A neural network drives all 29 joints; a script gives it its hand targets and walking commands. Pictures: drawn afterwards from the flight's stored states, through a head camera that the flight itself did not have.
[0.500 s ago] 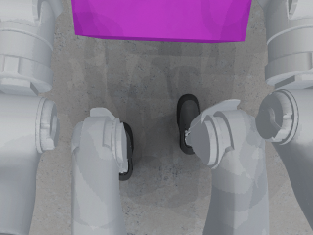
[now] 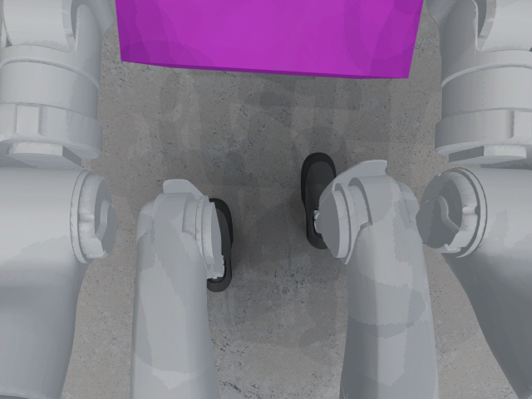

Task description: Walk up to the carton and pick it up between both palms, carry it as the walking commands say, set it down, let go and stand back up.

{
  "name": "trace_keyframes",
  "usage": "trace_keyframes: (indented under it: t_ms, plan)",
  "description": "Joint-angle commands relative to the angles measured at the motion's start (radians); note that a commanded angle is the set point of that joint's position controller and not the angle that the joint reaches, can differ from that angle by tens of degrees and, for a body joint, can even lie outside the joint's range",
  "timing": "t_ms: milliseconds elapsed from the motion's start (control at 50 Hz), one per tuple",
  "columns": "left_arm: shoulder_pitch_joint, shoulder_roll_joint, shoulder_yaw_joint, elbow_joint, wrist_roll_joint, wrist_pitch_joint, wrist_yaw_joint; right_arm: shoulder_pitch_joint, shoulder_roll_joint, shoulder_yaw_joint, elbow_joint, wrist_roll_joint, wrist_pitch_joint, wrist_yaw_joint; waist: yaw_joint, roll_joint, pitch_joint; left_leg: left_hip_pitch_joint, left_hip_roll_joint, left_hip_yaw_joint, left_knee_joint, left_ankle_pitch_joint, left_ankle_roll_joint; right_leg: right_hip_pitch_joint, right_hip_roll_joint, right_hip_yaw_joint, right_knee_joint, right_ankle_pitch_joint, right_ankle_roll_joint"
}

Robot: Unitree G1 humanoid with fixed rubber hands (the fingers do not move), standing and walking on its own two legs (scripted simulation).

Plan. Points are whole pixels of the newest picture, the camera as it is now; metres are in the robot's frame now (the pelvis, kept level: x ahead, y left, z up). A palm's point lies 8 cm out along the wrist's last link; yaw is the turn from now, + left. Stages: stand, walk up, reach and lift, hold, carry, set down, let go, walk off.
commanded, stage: reach and lift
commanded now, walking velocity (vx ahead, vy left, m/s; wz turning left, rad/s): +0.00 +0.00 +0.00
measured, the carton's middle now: out of the picture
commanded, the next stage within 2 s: none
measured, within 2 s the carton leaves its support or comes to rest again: neither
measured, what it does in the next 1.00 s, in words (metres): rises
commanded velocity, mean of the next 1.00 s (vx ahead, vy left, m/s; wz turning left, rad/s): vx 0.00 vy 0.00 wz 0.00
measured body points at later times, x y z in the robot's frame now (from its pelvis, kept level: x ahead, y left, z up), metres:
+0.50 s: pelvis -0.01 +0.00 +0.06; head +0.34 -0.02 +0.33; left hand +0.57 +0.14 -0.05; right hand +0.54 -0.22 -0.04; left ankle +0.12 +0.10 -0.40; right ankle +0.19 -0.13 -0.40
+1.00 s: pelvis -0.02 +0.00 +0.11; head +0.31 -0.03 +0.41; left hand +0.55 +0.14 +0.02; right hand +0.52 -0.23 +0.03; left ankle +0.12 +0.10 -0.40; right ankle +0.19 -0.13 -0.40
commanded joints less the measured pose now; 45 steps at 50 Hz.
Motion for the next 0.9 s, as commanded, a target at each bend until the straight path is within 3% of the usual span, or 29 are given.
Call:
trace_keyframes:
  t_ms: [0,40,60,80,100,140,180,200,220,300,360,380,420,440,500,520,560,580,600,620,660,720,740,780,800,820,840,860,880]
  plan:
    - [-0.907,-0.994,-0.334,-0.514,-0.161,-0.085,-0.391,-0.688,0.952,0.521,-0.203,0.183,0.015,0.478,0.009,0.041,-2.339,0.493,-0.074,0.039,-0.331,0.238,-0.009,1.013,0.111,-0.096,-0.123,0.201,-0.021]
    - [-0.898,-1.011,-0.331,-0.503,-0.153,-0.082,-0.391,-0.675,0.97,0.505,-0.178,0.171,0.02,0.48,-0.007,0.03,-2.342,0.493,-0.073,0.034,-0.342,0.229,-0.008,1.002,0.114,-0.105,-0.129,0.191,-0.019]
    - [-0.917,-1.019,-0.339,-0.55,-0.164,-0.074,-0.39,-0.681,0.968,0.524,-0.217,0.188,0.03,0.481,0.001,0.036,-2.403,0.527,-0.078,0.031,-0.359,0.248,-0.007,1.041,0.121,-0.106,-0.135,0.212,-0.018]
    - [-0.884,-1.006,-0.328,-0.485,-0.138,-0.067,-0.394,-0.649,0.981,0.504,-0.149,0.176,0.038,0.488,0.007,0.056,-2.312,0.499,-0.07,0.035,-0.365,0.209,-0.009,0.985,0.113,-0.1,-0.149,0.161,-0.014]
    - [-0.876,-1.012,-0.316,-0.493,-0.13,-0.065,-0.395,-0.645,0.995,0.517,-0.152,0.168,0.042,0.492,0.02,0.02,-2.323,0.507,-0.07,0.028,-0.372,0.211,-0.006,0.989,0.118,-0.102,-0.154,0.16,-0.015]
    - [-0.877,-1.045,-0.337,-0.544,-0.145,-0.065,-0.404,-0.613,1.002,0.51,-0.178,0.161,0.047,0.497,-0.005,0.025,-2.38,0.516,-0.073,0.03,-0.388,0.23,-0.012,1.045,0.121,-0.101,-0.167,0.189,-0.014]
    - [-0.854,-1.038,-0.322,-0.504,-0.124,-0.06,-0.412,-0.613,1.011,0.517,-0.167,0.161,0.048,0.501,0.011,0.031,-2.356,0.507,-0.074,0.03,-0.401,0.22,-0.008,1.034,0.118,-0.103,-0.177,0.172,-0.011]
    - [-0.844,-1.037,-0.336,-0.536,-0.12,-0.061,-0.414,-0.604,1.028,0.535,-0.202,0.174,0.048,0.502,0.043,0.042,-2.395,0.528,-0.08,0.04,-0.404,0.254,-0.011,1.076,0.124,-0.086,-0.189,0.204,-0.011]
    - [-0.86,-1.045,-0.336,-0.516,-0.124,-0.057,-0.417,-0.619,1.01,0.517,-0.193,0.167,0.048,0.502,0.01,0.037,-2.38,0.534,-0.075,0.023,-0.424,0.226,-0.006,1.05,0.123,-0.103,-0.196,0.177,-0.01]
    - [-0.849,-1.077,-0.356,-0.544,-0.146,-0.056,-0.425,-0.627,1.038,0.564,-0.23,0.172,0.057,0.5,0.008,0.0,-2.444,0.536,-0.087,0.031,-0.433,0.245,-0.006,1.142,0.126,-0.088,-0.226,0.193,-0.008]
    - [-0.806,-1.101,-0.358,-0.48,-0.135,-0.048,-0.441,-0.561,1.033,0.521,-0.171,0.139,0.058,0.506,-0.027,0.023,-2.345,0.52,-0.078,0.027,-0.467,0.19,-0.017,1.096,0.125,-0.096,-0.254,0.149,-0.016]
    - [-0.834,-1.095,-0.373,-0.532,-0.146,-0.048,-0.439,-0.595,1.017,0.549,-0.23,0.162,0.055,0.506,-0.018,0.042,-2.424,0.57,-0.076,0.025,-0.47,0.22,-0.018,1.128,0.123,-0.089,-0.257,0.174,-0.015]
    - [-0.838,-1.104,-0.382,-0.566,-0.15,-0.051,-0.435,-0.558,1.044,0.539,-0.2,0.147,0.062,0.508,-0.025,0.056,-2.443,0.599,-0.08,0.024,-0.48,0.224,-0.022,1.14,0.127,-0.09,-0.271,0.176,-0.02]
    - [-0.831,-1.086,-0.372,-0.571,-0.145,-0.055,-0.433,-0.577,1.061,0.555,-0.215,0.158,0.062,0.508,-0.012,0.019,-2.44,0.599,-0.081,0.019,-0.488,0.236,-0.013,1.166,0.128,-0.092,-0.275,0.185,-0.012]
    - [-0.816,-1.087,-0.382,-0.546,-0.136,-0.046,-0.436,-0.559,1.056,0.555,-0.216,0.145,0.065,0.511,-0.019,0.026,-2.431,0.606,-0.077,0.017,-0.504,0.201,-0.013,1.158,0.132,-0.092,-0.288,0.157,-0.016]
    - [-0.774,-1.091,-0.37,-0.511,-0.128,-0.039,-0.441,-0.579,1.049,0.563,-0.233,0.157,0.067,0.509,-0.001,0.027,-2.419,0.614,-0.078,0.012,-0.52,0.224,-0.01,1.174,0.129,-0.088,-0.296,0.165,-0.008]
    - [-0.801,-1.109,-0.363,-0.527,-0.135,-0.042,-0.445,-0.564,1.071,0.549,-0.206,0.148,0.071,0.514,-0.012,0.031,-2.41,0.606,-0.08,0.017,-0.528,0.199,-0.015,1.177,0.131,-0.085,-0.313,0.142,-0.014]
    - [-0.792,-1.115,-0.358,-0.53,-0.131,-0.044,-0.444,-0.545,1.086,0.55,-0.192,0.142,0.078,0.521,-0.011,0.005,-2.419,0.622,-0.081,0.015,-0.534,0.207,-0.014,1.186,0.133,-0.096,-0.315,0.152,-0.011]
    - [-0.799,-1.105,-0.366,-0.538,-0.124,-0.042,-0.448,-0.569,1.084,0.57,-0.223,0.16,0.07,0.517,0.014,0.036,-2.433,0.607,-0.081,0.02,-0.538,0.206,-0.009,1.207,0.131,-0.078,-0.323,0.156,-0.011]
    - [-0.818,-1.093,-0.374,-0.549,-0.127,-0.042,-0.448,-0.561,1.103,0.57,-0.206,0.156,0.079,0.52,0.013,0.018,-2.443,0.606,-0.078,0.023,-0.539,0.195,-0.01,1.216,0.132,-0.076,-0.332,0.143,-0.01]
    - [-0.805,-1.128,-0.391,-0.557,-0.14,-0.04,-0.441,-0.548,1.088,0.571,-0.211,0.157,0.077,0.522,-0.008,0.04,-2.464,0.658,-0.078,0.011,-0.564,0.212,-0.017,1.214,0.135,-0.09,-0.341,0.159,-0.013]
    - [-0.784,-1.101,-0.377,-0.564,-0.126,-0.037,-0.443,-0.566,1.114,0.618,-0.245,0.178,0.084,0.517,0.039,0.012,-2.489,0.652,-0.08,0.014,-0.57,0.214,-0.004,1.27,0.13,-0.068,-0.359,0.152,-0.004]
    - [-0.809,-1.097,-0.379,-0.598,-0.144,-0.036,-0.442,-0.603,1.102,0.628,-0.3,0.182,0.085,0.513,0.03,-0.016,-2.554,0.681,-0.084,0.015,-0.574,0.214,-0.002,1.324,0.133,-0.065,-0.37,0.142,-0.002]
    - [-0.776,-1.12,-0.401,-0.61,-0.145,-0.03,-0.444,-0.535,1.117,0.614,-0.264,0.172,0.095,0.512,0.005,0.003,-2.543,0.694,-0.085,0.007,-0.601,0.233,-0.008,1.349,0.136,-0.075,-0.374,0.187,-0.004]
    - [-0.768,-1.121,-0.396,-0.58,-0.136,-0.033,-0.444,-0.517,1.136,0.614,-0.226,0.18,0.09,0.514,0.025,0.015,-2.471,0.685,-0.077,0.012,-0.605,0.201,-0.009,1.309,0.136,-0.064,-0.386,0.148,-0.004]
    - [-0.8,-1.129,-0.406,-0.592,-0.139,-0.031,-0.444,-0.491,1.134,0.593,-0.201,0.16,0.095,0.517,0.008,0.027,-2.462,0.691,-0.079,0.007,-0.625,0.185,-0.015,1.305,0.134,-0.066,-0.401,0.136,-0.011]
    - [-0.743,-1.133,-0.387,-0.543,-0.117,-0.029,-0.449,-0.487,1.147,0.588,-0.182,0.156,0.092,0.519,0.023,0.029,-2.411,0.666,-0.076,0.01,-0.632,0.157,-0.014,1.292,0.133,-0.053,-0.418,0.103,-0.011]
    - [-0.766,-1.125,-0.386,-0.585,-0.125,-0.032,-0.454,-0.522,1.15,0.602,-0.237,0.176,0.092,0.516,0.031,0.031,-2.477,0.707,-0.078,0.013,-0.643,0.155,-0.008,1.342,0.134,-0.052,-0.426,0.105,-0.007]
    - [-0.755,-1.108,-0.365,-0.554,-0.12,-0.029,-0.458,-0.557,1.144,0.611,-0.255,0.18,0.093,0.516,0.038,0.003,-2.457,0.697,-0.08,0.016,-0.653,0.157,-0.002,1.348,0.132,-0.059,-0.438,0.096,0.002]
